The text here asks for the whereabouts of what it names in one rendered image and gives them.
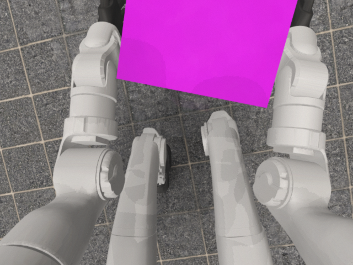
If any right robot forearm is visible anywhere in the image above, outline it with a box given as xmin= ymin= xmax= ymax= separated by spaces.
xmin=266 ymin=26 xmax=331 ymax=185

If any left robot upper arm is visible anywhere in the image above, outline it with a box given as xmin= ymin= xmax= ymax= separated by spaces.
xmin=0 ymin=148 xmax=125 ymax=265

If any right robot hand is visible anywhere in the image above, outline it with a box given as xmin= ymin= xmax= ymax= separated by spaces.
xmin=290 ymin=0 xmax=314 ymax=28

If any left robot forearm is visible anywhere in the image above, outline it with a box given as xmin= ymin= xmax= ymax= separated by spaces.
xmin=53 ymin=22 xmax=121 ymax=188

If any left robot hand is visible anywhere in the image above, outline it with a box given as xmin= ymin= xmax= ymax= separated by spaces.
xmin=98 ymin=0 xmax=126 ymax=37

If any left robot foot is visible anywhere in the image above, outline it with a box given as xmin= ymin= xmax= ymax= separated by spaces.
xmin=157 ymin=144 xmax=172 ymax=193

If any carton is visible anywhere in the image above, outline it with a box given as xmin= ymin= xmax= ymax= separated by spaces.
xmin=116 ymin=0 xmax=298 ymax=108

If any right robot upper arm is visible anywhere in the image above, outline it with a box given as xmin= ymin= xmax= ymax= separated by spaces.
xmin=253 ymin=157 xmax=353 ymax=265

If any robot left shin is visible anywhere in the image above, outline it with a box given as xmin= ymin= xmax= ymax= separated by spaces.
xmin=132 ymin=128 xmax=165 ymax=184

